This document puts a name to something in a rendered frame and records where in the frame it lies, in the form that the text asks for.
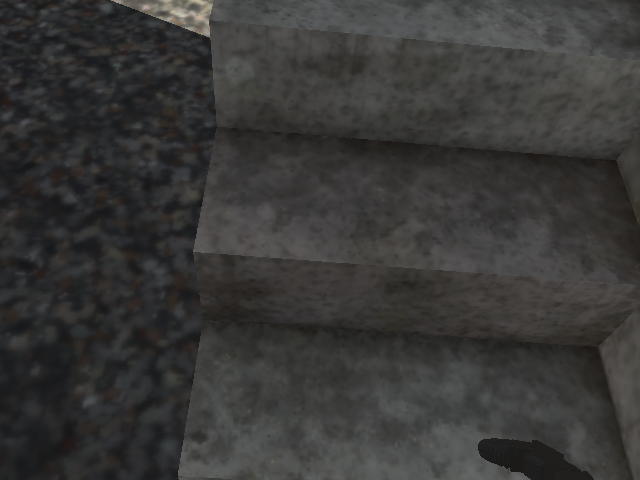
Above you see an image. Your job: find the right robot hand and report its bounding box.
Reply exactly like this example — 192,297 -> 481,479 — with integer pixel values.
478,438 -> 594,480

